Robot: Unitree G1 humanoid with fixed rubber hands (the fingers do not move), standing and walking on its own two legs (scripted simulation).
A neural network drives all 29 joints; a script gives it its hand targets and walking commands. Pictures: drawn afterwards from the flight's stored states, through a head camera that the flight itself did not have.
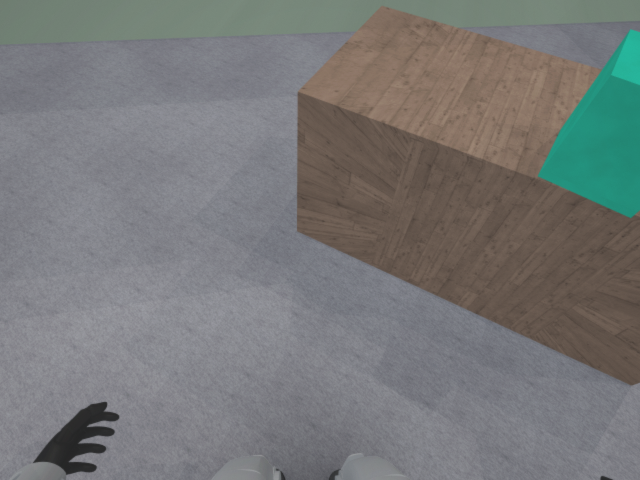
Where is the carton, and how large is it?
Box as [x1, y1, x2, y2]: [538, 29, 639, 217]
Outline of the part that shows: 630,29 561,128 538,175 629,217 631,217 639,210 639,32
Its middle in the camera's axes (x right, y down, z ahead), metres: +0.64 -0.23 +0.80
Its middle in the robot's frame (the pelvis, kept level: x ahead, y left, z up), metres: +0.77 -0.60 -0.01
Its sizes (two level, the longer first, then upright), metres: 0.210 0.200 0.250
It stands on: a pedestal, 0.62 m high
